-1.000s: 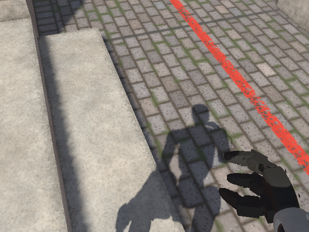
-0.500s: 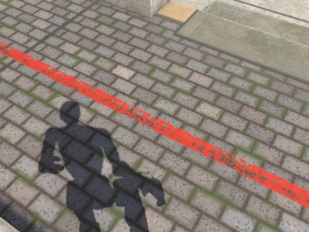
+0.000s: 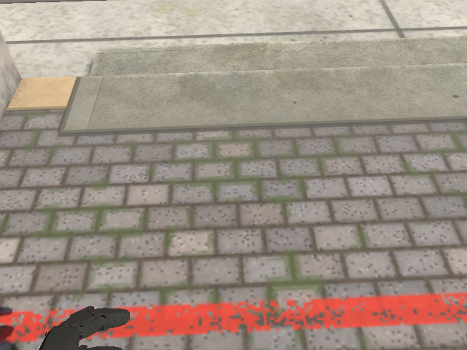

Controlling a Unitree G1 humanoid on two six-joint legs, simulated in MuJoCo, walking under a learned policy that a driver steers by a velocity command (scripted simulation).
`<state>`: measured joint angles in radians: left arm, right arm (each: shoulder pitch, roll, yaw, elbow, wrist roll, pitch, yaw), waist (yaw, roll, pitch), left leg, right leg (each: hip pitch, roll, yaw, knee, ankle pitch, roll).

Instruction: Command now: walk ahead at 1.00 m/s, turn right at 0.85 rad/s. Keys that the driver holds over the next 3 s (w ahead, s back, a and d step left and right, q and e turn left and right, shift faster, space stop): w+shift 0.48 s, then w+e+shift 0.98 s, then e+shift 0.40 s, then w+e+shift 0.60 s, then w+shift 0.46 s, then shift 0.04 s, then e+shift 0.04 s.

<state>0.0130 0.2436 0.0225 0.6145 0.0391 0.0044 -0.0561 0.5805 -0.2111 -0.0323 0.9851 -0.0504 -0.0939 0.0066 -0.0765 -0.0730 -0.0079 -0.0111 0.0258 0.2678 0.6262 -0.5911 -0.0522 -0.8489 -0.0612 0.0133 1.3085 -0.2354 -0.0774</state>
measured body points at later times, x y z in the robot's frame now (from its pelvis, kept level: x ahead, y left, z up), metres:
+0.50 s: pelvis +0.47 -0.06 +0.02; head +0.51 -0.08 +0.47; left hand +0.45 +0.22 -0.10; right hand +0.67 -0.32 -0.06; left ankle +0.72 +0.02 -0.66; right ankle +0.24 -0.06 -0.69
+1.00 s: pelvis +0.95 -0.23 +0.00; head +0.97 -0.25 +0.45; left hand +1.26 -0.12 -0.07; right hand +0.78 -0.43 -0.14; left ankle +0.75 +0.00 -0.65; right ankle +1.08 -0.32 -0.70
